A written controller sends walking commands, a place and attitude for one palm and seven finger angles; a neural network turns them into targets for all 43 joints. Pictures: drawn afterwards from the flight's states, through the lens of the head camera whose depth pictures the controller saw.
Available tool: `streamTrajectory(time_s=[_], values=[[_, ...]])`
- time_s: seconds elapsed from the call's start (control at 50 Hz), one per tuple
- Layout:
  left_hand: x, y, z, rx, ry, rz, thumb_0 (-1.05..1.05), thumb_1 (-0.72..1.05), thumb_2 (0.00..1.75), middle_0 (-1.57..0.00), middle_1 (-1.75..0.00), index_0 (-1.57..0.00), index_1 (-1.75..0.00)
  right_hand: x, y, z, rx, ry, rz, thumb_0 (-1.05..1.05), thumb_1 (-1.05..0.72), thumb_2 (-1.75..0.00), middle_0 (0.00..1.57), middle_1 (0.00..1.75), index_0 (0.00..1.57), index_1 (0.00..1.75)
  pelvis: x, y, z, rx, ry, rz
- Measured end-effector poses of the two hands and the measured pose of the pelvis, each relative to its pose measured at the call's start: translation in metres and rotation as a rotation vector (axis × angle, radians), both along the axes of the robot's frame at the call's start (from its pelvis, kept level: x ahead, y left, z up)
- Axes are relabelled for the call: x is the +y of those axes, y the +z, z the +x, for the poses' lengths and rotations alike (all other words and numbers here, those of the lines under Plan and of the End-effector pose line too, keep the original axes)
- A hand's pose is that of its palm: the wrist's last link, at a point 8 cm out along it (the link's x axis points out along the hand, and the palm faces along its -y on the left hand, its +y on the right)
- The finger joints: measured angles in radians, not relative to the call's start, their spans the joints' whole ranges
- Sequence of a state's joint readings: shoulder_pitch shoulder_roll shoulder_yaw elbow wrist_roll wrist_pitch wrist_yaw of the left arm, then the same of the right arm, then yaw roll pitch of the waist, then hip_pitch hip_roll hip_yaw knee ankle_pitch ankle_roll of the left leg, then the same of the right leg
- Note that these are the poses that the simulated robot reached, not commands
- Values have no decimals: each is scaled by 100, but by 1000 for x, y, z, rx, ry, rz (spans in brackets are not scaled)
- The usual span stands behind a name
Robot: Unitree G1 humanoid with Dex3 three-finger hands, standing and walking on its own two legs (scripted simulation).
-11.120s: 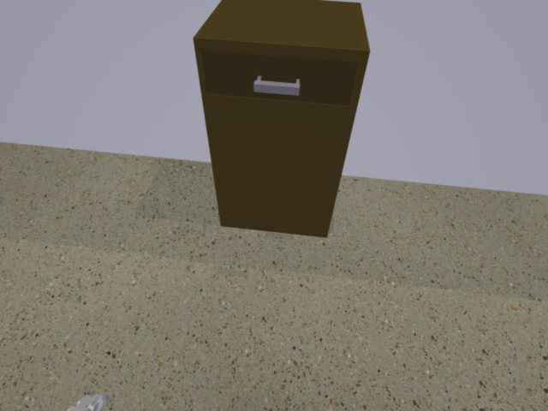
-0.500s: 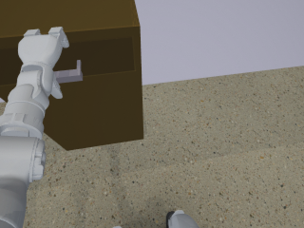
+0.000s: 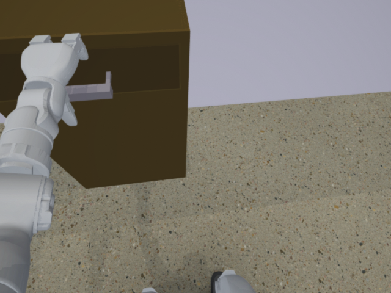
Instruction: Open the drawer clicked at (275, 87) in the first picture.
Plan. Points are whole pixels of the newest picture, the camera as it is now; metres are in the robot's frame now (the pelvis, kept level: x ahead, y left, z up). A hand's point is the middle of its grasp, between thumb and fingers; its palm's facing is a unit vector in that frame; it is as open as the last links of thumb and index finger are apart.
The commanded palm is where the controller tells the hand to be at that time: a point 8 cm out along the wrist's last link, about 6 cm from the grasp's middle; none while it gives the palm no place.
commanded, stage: move the hooked fingers above the handle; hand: left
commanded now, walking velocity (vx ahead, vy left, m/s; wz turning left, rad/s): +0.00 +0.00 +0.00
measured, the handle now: (81, 85) +0.58 +0.22 +0.02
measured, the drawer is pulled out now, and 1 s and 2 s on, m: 0.00 0.00 0.00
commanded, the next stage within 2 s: lower the fingers behind the handle in 1.24 s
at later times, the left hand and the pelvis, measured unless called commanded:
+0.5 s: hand (59, 83) +0.53 +0.24 +0.08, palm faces +0.03 +0.00 -1.00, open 13.9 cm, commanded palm +0.51 +0.23 +0.13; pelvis +0.00 +0.00 +0.00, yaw -1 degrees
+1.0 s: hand (48, 85) +0.52 +0.25 +0.09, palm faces -0.01 +0.07 -1.00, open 13.9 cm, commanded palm +0.50 +0.23 +0.13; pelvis +0.01 +0.00 +0.01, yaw -2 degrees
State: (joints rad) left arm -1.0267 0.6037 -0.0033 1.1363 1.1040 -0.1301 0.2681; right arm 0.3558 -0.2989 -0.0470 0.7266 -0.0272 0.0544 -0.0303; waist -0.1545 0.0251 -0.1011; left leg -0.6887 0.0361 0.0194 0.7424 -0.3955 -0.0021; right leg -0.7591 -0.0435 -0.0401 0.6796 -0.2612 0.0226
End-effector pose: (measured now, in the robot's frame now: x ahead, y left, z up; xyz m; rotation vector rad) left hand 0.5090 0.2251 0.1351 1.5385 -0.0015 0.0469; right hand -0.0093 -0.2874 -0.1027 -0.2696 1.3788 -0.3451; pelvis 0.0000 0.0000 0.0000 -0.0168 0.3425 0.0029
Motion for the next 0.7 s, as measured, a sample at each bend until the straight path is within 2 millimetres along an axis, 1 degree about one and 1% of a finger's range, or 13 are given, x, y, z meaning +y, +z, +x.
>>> streamTrajectory(time_s=[0.04, 0.08, 0.14, 0.2, 0.26, 0.3, 0.36, 0.42, 0.5, 0.54, 0.58, 0.64, 0.7], values=[[4, 0, 6, -1, 47, 14, 0, -49, 30, -32, -120, -33, -121, 2, -1, -2, 0, -7, 9, 1, -91, -90, 20, 29, 20, 30, 1, -1, 0, 7, -6, 0], [3, 2, 7, -1, 60, 23, 0, -49, 30, -33, -121, -35, -125, 5, -4, -4, 6, -13, 25, 1, -91, -90, 20, 29, 20, 30, 3, -1, 0, 10, -12, 1], [3, 2, 7, 50, 94, 43, 0, -49, 30, -34, -121, -35, -126, 13, -7, -7, 8, -34, 52, 1, -91, -90, 20, 29, 20, 30, 4, 1, 1, 6, -23, 2], [5, -4, 2, 123, 115, 46, 0, -49, 30, -33, -121, -34, -125, 20, -8, -10, 3, -57, 71, 1, -91, -90, 20, 29, 20, 30, 5, 3, 3, -8, -32, 4], [5, -12, -3, 173, 82, 41, 0, -49, 30, -33, -121, -33, -123, 25, -8, -11, -1, -66, 76, 1, -91, -90, 20, 29, 20, 30, 5, 5, 3, -20, -35, 4], [2, -15, -7, 175, 34, 35, 0, -49, 30, -33, -121, -33, -122, 27, -8, -12, 1, -63, 74, 1, -91, -90, 20, 29, 20, 30, 5, 5, 3, -23, -32, 4], [-3, -14, -9, 134, -32, 26, 0, -49, 30, -32, -120, -32, -121, 27, -7, -12, 12, -48, 66, 1, -91, -90, 21, 29, 20, 30, 5, 4, 3, -22, -24, 3], [-2, -10, -7, 66, -43, 9, 0, -49, 30, -32, -120, -32, -120, 24, -8, -11, 24, -29, 60, 1, -91, -90, 21, 29, 20, 30, 4, 2, 2, -13, -16, 2], [11, -2, -1, 3, 35, 27, 0, -49, 30, -32, -120, -32, -120, 18, -9, -8, 30, -19, 57, 1, -91, -90, 21, 29, 20, 30, 4, 0, 2, 4, -12, 2], [17, 0, 1, 10, 85, 52, 0, -49, 30, -32, -120, -32, -120, 16, -10, -7, 30, -19, 61, 1, -91, -90, 20, 29, 20, 30, 4, 0, 3, 9, -11, 1], [19, -1, 1, 42, 118, 70, 0, -49, 30, -32, -120, -31, -120, 15, -10, -5, 30, -23, 66, 1, -91, -90, 20, 29, 20, 30, 4, 1, 5, 9, -11, -1], [11, -4, -1, 108, 110, 64, -1, -49, 30, -31, -120, -31, -120, 14, -8, -2, 27, -29, 68, 1, -91, -90, 20, 29, 20, 30, 4, 4, 8, -1, -10, -2], [-7, -8, -3, 149, 38, 26, -1, -49, 30, -31, -120, -31, -120, 13, -5, 3, 14, -33, 61, 1, -91, -90, 20, 29, 20, 30, 2, 6, 11, -18, -10, -2]])
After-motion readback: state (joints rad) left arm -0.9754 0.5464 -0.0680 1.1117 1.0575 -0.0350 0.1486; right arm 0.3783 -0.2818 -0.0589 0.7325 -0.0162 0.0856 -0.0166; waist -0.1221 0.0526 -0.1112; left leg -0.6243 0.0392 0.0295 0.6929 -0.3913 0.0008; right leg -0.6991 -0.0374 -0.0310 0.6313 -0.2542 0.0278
